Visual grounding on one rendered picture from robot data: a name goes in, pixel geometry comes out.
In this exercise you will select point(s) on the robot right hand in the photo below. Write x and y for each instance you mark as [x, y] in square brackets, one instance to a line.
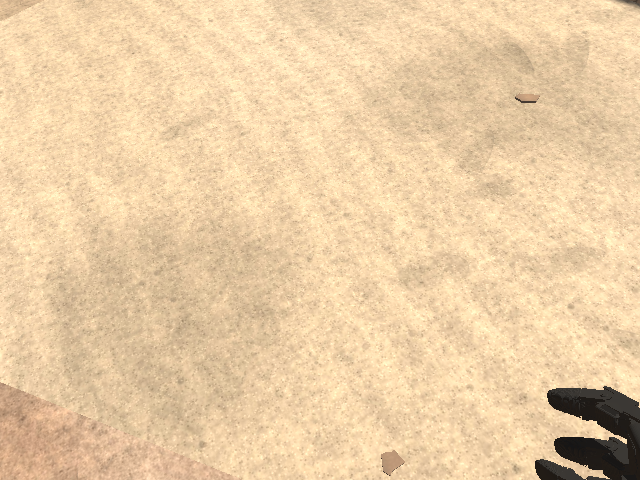
[613, 411]

